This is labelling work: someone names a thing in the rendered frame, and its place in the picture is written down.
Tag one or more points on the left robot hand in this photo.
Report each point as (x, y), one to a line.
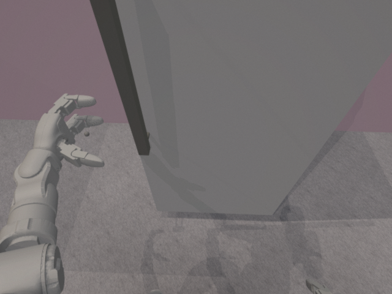
(52, 128)

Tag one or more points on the left robot forearm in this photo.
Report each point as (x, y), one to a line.
(35, 201)

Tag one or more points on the right robot hand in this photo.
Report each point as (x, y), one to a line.
(316, 288)

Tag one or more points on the fridge door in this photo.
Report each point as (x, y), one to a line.
(239, 96)

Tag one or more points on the left robot upper arm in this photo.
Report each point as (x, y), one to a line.
(32, 270)

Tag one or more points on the handle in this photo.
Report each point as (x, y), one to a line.
(106, 14)

